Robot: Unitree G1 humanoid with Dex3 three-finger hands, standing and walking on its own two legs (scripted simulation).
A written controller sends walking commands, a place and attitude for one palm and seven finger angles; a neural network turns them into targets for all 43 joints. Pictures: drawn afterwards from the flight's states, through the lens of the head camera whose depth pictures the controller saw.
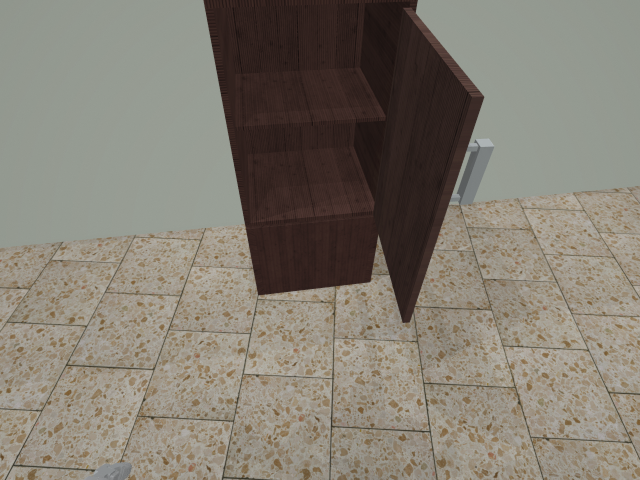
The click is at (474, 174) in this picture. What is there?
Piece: cupboard door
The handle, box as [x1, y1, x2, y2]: [450, 139, 494, 204]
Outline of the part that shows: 489,139 475,139 473,143 469,143 466,151 471,152 457,193 452,194 450,201 457,200 460,204 467,204 472,202 494,146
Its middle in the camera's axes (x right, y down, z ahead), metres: +0.25 -0.12 +0.69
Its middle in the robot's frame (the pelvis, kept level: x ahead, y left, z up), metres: +0.61 -0.22 +0.06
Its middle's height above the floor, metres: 0.83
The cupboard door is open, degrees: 87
